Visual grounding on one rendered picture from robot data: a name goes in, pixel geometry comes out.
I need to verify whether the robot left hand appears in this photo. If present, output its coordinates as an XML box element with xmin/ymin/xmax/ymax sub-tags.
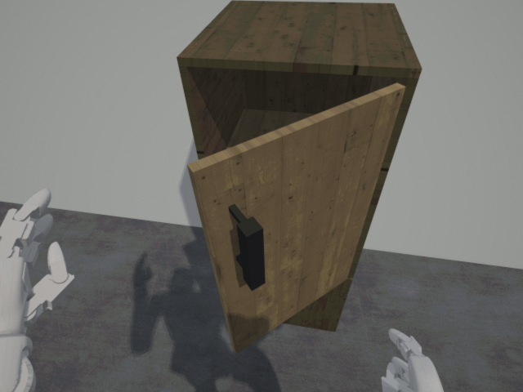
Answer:
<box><xmin>0</xmin><ymin>189</ymin><xmax>74</xmax><ymax>335</ymax></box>

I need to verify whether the robot right hand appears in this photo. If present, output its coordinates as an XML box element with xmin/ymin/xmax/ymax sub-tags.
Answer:
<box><xmin>382</xmin><ymin>328</ymin><xmax>444</xmax><ymax>392</ymax></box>

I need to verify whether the cupboard door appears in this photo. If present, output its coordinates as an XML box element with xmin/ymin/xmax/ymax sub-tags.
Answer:
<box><xmin>187</xmin><ymin>83</ymin><xmax>406</xmax><ymax>354</ymax></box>

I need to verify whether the handle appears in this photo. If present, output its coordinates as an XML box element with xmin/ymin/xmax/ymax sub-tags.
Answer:
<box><xmin>229</xmin><ymin>204</ymin><xmax>266</xmax><ymax>291</ymax></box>

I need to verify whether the left robot forearm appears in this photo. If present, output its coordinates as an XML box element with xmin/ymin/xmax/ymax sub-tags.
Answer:
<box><xmin>0</xmin><ymin>334</ymin><xmax>36</xmax><ymax>392</ymax></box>

